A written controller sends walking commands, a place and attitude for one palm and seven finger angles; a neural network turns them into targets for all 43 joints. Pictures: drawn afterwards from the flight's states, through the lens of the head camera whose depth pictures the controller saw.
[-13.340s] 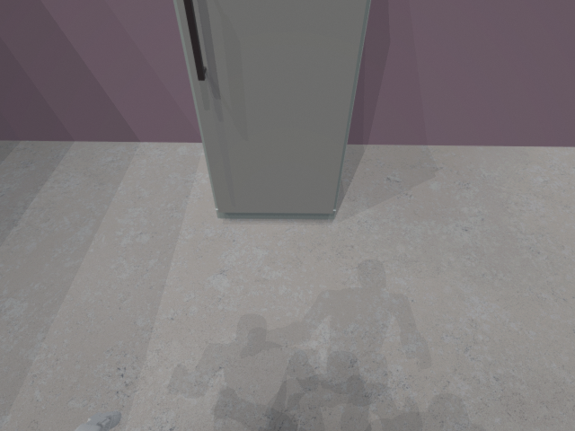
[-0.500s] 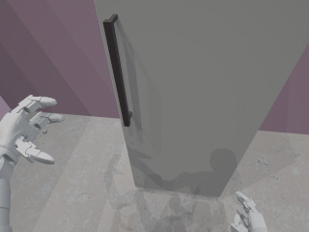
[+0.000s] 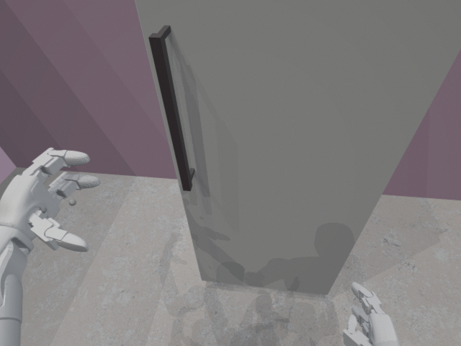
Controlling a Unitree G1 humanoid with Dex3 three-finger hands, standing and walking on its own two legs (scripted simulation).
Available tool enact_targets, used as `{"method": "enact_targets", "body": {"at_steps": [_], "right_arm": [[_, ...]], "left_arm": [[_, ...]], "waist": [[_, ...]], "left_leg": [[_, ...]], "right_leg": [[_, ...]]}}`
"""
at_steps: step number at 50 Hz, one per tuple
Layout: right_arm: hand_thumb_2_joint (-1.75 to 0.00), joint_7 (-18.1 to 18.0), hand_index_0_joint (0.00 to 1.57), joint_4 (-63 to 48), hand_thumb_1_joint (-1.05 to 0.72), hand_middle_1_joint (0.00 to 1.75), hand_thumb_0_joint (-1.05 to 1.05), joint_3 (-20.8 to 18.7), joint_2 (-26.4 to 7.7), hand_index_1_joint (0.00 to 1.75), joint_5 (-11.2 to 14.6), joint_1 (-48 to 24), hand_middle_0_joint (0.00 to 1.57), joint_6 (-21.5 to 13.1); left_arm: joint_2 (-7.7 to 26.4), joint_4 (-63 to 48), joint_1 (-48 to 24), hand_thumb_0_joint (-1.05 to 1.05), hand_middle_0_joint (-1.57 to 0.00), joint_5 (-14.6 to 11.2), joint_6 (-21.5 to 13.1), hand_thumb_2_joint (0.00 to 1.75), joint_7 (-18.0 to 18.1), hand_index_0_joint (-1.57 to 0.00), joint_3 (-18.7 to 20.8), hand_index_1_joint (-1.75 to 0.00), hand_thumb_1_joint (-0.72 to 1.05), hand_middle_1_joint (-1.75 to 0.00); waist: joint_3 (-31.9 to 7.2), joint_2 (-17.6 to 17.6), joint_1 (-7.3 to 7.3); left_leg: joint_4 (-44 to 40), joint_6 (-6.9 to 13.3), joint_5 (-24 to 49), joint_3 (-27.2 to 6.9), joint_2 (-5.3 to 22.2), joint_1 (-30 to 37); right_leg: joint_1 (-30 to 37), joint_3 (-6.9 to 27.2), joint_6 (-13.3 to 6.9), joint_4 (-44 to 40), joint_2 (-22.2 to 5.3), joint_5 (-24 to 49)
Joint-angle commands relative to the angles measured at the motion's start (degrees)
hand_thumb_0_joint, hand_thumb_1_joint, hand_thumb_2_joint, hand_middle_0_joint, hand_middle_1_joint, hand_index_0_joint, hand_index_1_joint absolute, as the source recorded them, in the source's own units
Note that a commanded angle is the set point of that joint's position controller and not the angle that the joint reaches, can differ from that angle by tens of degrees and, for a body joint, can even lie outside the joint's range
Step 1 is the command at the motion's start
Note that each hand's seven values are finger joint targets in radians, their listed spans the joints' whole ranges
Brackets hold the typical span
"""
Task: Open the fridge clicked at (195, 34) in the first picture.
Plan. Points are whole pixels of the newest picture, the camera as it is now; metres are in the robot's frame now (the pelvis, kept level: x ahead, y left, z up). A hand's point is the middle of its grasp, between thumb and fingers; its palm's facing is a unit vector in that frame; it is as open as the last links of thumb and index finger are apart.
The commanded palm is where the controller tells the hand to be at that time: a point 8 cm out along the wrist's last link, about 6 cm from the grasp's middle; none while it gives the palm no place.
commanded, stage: move the hooked fingers beside the handle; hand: left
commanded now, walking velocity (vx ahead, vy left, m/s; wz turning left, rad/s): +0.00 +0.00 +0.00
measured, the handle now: (178, 122) +0.49 +0.16 +0.15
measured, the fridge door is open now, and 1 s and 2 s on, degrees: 0 0 0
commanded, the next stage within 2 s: none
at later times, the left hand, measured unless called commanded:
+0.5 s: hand (104, 179) +0.33 +0.25 +0.15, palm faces +0.00 -1.00 -0.03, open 13.9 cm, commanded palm +0.30 +0.30 +0.15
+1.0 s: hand (125, 163) +0.37 +0.23 +0.14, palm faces +0.00 -1.00 -0.01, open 14.0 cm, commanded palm +0.35 +0.28 +0.15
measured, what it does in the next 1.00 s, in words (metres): stands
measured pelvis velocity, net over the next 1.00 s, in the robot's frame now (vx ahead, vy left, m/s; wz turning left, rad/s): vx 0.00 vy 0.00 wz -0.01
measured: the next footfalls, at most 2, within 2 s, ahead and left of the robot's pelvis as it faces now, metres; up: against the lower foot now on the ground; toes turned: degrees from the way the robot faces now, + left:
none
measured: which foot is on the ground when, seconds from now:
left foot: down 0.00-1.00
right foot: down 0.00-1.00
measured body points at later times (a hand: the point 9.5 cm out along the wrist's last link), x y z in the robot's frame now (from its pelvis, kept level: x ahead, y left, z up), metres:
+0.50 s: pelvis +0.00 +0.00 +0.00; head -0.01 -0.02 +0.45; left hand +0.32 +0.30 +0.15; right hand +0.16 -0.24 -0.08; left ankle +0.01 +0.12 -0.73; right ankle +0.00 -0.11 -0.73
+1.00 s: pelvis +0.00 +0.00 +0.00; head +0.01 -0.01 +0.45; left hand +0.37 +0.29 +0.15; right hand +0.15 -0.25 -0.09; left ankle +0.01 +0.12 -0.73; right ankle +0.00 -0.11 -0.73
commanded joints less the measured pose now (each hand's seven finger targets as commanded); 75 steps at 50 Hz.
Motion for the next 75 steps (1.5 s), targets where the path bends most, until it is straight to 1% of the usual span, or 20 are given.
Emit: {"method": "enact_targets", "body": {"at_steps": [1, 6, 10, 17, 18, 23, 27, 29, 33, 37, 38, 43, 46, 49, 56, 59, 65, 68, 70, 75], "right_arm": [[-0.9, -0.32, 0.2, -9.17, -0.9, 0.3, 0.0, -2.69, -6.87, 0.3, 0.21, -6.15, 0.2, -3.29], [-0.9, -0.91, 0.2, -8.33, -0.9, 0.3, 0.0, -2.59, -7.03, 0.3, 0.44, -5.6, 0.2, -3.02], [-0.9, -1.38, 0.2, -7.9, -0.9, 0.3, 0.0, -2.68, -7.35, 0.3, 0.32, -5.53, 0.2, -2.6], [-0.9, -1.17, 0.2, -7.87, -0.9, 0.3, 0.0, -2.51, -7.05, 0.3, 0.14, -5.26, 0.2, -2.66], [-0.9, -1.04, 0.2, -7.63, -0.9, 0.3, 0.0, -2.55, -7.19, 0.3, 0.1, -4.72, 0.2, -2.36], [-0.9, -0.58, 0.2, -7.9, -0.9, 0.3, 0.0, -2.98, -8.01, 0.3, 0.26, -4.12, 0.2, -1.27], [-0.9, -0.3, 0.2, -9.05, -0.9, 0.3, 0.0, -3.21, -7.21, 0.3, 0.14, -4.33, 0.2, -1.37], [-0.9, -0.16, 0.2, -8.67, -0.9, 0.3, 0.0, -3.48, -7.37, 0.3, -0.05, -3.56, 0.2, -1.35], [-0.9, -0.17, 0.2, -7.7, -0.9, 0.3, 0.0, -3.66, -7.68, 0.3, 0.05, -2.63, 0.2, -0.69], [-0.9, -0.29, 0.2, -7.68, -0.9, 0.3, 0.0, -3.6, -7.66, 0.3, 0.35, -2.7, 0.2, 0.07], [-0.9, -0.25, 0.2, -7.73, -0.9, 0.3, 0.0, -3.61, -7.73, 0.3, 0.32, -2.65, 0.2, 0.22], [-0.9, -0.64, 0.2, -6.88, -0.9, 0.3, 0.0, -3.6, -8.0, 0.3, 0.15, -1.82, 0.2, 1.16], [-0.9, -0.68, 0.2, -6.54, -0.9, 0.3, 0.0, -3.41, -7.62, 0.3, -0.02, -1.47, 0.2, 1.23], [-0.9, -0.7, 0.2, -5.42, -0.9, 0.3, 0.0, -3.46, -8.02, 0.3, -0.03, -0.41, 0.2, 1.88], [-0.9, 0.2, 0.2, -5.86, -0.9, 0.3, 0.0, -3.86, -8.22, 0.3, -0.16, 1.25, 0.2, 3.04], [-0.9, 0.47, 0.2, -5.68, -0.9, 0.3, 0.0, -4.13, -8.66, 0.3, -0.35, 2.35, 0.2, 3.77], [-0.9, 1.03, 0.2, -5.62, -0.9, 0.3, 0.0, -4.56, -8.61, 0.3, -0.58, 3.58, 0.2, 4.71], [-0.9, 1.25, 0.2, -5.63, -0.9, 0.3, 0.0, -4.77, -8.53, 0.3, -0.61, 4.16, 0.2, 5.15], [-0.9, 1.27, 0.2, -5.32, -0.9, 0.3, 0.0, -4.97, -8.66, 0.3, -0.54, 4.48, 0.2, 5.35], [-0.9, 1.15, 0.2, -4.43, -0.9, 0.3, 0.0, -4.82, -8.9, 0.3, -0.42, 4.97, 0.2, 6.05]], "left_arm": [[15.81, -11.71, -15.45, 0.0, -0.3, -1.98, -4.33, 0.3, 0.42, -0.3, 6.09, -1.2, -0.5, -1.2], [13.05, -9.55, -22.19, 0.0, -0.3, -0.92, -3.71, 0.3, 1.15, -0.3, 1.35, -1.2, -0.5, -1.2], [16.23, -7.59, -26.29, 0.0, -0.3, 0.41, -4.29, 0.3, 2.12, -0.3, 2.82, -1.2, -0.5, -1.2], [15.19, -4.71, -28.04, 0.0, -0.3, 1.11, -6.03, 0.3, 3.48, -0.3, 2.17, -1.2, -0.5, -1.2], [14.78, -2.53, -27.06, 0.0, -0.3, 1.2, -5.57, 0.3, 3.54, -0.3, 1.69, -1.2, -0.5, -1.2], [16.16, 2.78, -27.77, 0.0, -0.3, 1.63, -3.39, 0.3, 3.77, -0.3, 2.69, -1.2, -0.5, -1.2], [14.52, -4.66, -31.92, 0.0, -0.3, 1.91, -5.85, 0.3, 4.4, -0.3, 1.17, -1.2, -0.5, -1.2], [14.95, -5.44, -31.55, 0.0, -0.3, 1.5, -6.95, 0.3, 4.78, -0.3, 1.88, -1.2, -0.5, -1.2], [14.57, -1.45, -30.18, 0.0, -0.3, 1.55, -6.59, 0.3, 4.92, -0.3, 2.04, -1.2, -0.5, -1.2], [12.07, 0.3, -32.23, 0.0, -0.3, 2.66, -4.47, 0.3, 5.3, -0.3, -1.16, -1.2, -0.5, -1.2], [11.93, -0.31, -34.0, 0.0, -0.3, 2.64, -4.44, 0.3, 5.46, -0.3, -1.82, -1.2, -0.5, -1.2], [15.09, 2.4, -40.27, 0.0, -0.3, 3.22, -5.68, 0.3, 6.64, -0.3, -0.18, -1.2, -0.5, -1.2], [13.51, 4.06, -44.17, 0.0, -0.3, 3.75, -7.12, 0.3, 7.21, -0.3, -1.97, -1.2, -0.5, -1.2], [14.94, 9.52, -45.94, 0.0, -0.3, 4.34, -7.43, 0.3, 7.15, -0.3, -1.49, -1.2, -0.5, -1.2], [12.61, 13.61, -47.9, 0.0, -0.3, 4.92, -8.02, 0.3, 6.77, -0.3, -3.9, -1.2, -0.5, -1.2], [15.28, 14.87, -48.8, 0.0, -0.3, 5.09, -8.88, 0.3, 7.58, -0.3, -1.55, -1.2, -0.5, -1.2], [16.46, 14.12, -49.29, 0.0, -0.3, 5.96, -10.64, 0.3, 8.97, -0.3, 0.01, -1.2, -0.5, -1.2], [12.99, 13.74, -49.95, 0.0, -0.3, 5.93, -10.94, 0.3, 8.79, -0.3, -3.07, -1.2, -0.5, -1.2], [13.51, 14.22, -50.17, 0.0, -0.3, 6.05, -10.79, 0.3, 8.64, -0.3, -2.63, -1.2, -0.5, -1.2], [10.68, 18.05, -55.61, 0.0, -0.3, 6.07, -10.04, 0.3, 9.1, -0.3, -5.78, -1.2, -0.5, -1.2]], "waist": [[-8.81, 1.26, -0.45], [-6.28, 0.49, -2.22], [-8.37, 0.83, -2.08], [-11.47, 2.96, -1.35], [-10.65, -0.05, -1.36], [-9.3, -2.24, -1.09], [-14.8, 2.46, -1.41], [-16.13, 0.79, -1.59], [-13.1, -1.69, -1.71], [-11.19, 0.91, -2.45], [-11.63, -1.07, -2.69], [-12.01, -2.42, -3.55], [-14.14, 0.26, -3.99], [-14.22, -1.15, -4.51], [-17.02, 0.08, -4.26], [-17.84, -2.92, -3.91], [-18.68, -0.43, -3.64], [-18.63, -0.87, -4.28], [-19.03, 0.16, -4.38], [-15.34, -1.33, -6.19]], "left_leg": [[-4.0, 2.11, 9.13, -1.56, -1.74, 5.54], [-4.59, 2.16, 5.13, -2.14, -1.53, 5.27], [-4.37, 2.25, 5.19, -1.99, -1.64, 5.15], [-4.56, 1.92, 7.5, -1.98, -1.65, 5.99], [-4.64, 1.99, 7.82, -1.96, -1.35, 5.12], [-4.35, 2.09, 7.58, -1.45, -1.3, 2.55], [-3.64, 2.1, 11.67, -1.21, -1.53, 6.51], [-3.04, 2.28, 13.53, -0.92, -1.3, 6.94], [-3.26, 2.27, 12.35, -0.63, -1.19, 5.1], [-3.74, 2.15, 10.52, -0.71, -1.38, 4.61], [-3.47, 2.35, 10.7, -0.74, -1.25, 4.8], [-3.01, 2.39, 9.1, -0.87, -1.17, 4.01], [-2.87, 2.29, 8.99, -1.05, -1.38, 4.93], [-2.34, 2.39, 9.12, -0.84, -1.3, 3.58], [-1.26, 2.27, 13.19, -1.04, -1.32, 3.93], [-1.15, 2.38, 13.79, -1.13, -1.11, 2.67], [-0.87, 2.35, 16.29, -0.65, -1.13, 2.71], [-0.37, 2.51, 17.45, -0.43, -0.98, 3.52], [-0.41, 2.36, 17.29, -0.54, -0.95, 3.78], [-0.79, 2.37, 12.56, -0.94, -0.98, 2.05]], "right_leg": [[-0.65, 1.44, 0.16, -5.09, 0.87, 12.01], [-3.7, 1.36, 0.29, -6.08, 1.0, 7.27], [-2.56, 2.13, 0.17, -6.18, 0.66, 6.42], [-0.72, 1.59, -0.33, -5.09, 0.58, 9.51], [-0.54, 1.41, -0.26, -5.17, 0.73, 9.74], [-1.2, 1.99, 0.0, -5.08, 0.46, 10.11], [0.13, 1.91, -0.36, -3.66, 0.51, 14.43], [1.02, 2.09, -0.22, -3.4, 0.73, 16.93], [0.13, 1.93, -0.06, -3.61, 0.79, 16.42], [-2.27, 1.76, -0.12, -3.84, 0.62, 14.26], [-2.06, 1.93, -0.06, -4.07, 0.65, 14.43], [-2.51, 2.42, 0.01, -4.31, 0.75, 12.44], [-2.62, 2.49, -0.12, -3.9, 0.69, 12.43], [-2.45, 2.72, -0.03, -3.65, 0.6, 13.23], [-2.35, 2.23, -0.44, -1.92, 0.63, 17.74], [-1.41, 2.24, -0.33, -1.38, 0.83, 18.51], [-0.64, 2.49, -0.4, -0.65, 0.92, 20.87], [-1.31, 2.35, -0.39, -0.61, 1.07, 21.6], [-1.69, 2.44, -0.45, -0.52, 1.23, 21.46], [-5.31, 2.01, -0.32, -1.32, 1.34, 16.64]]}}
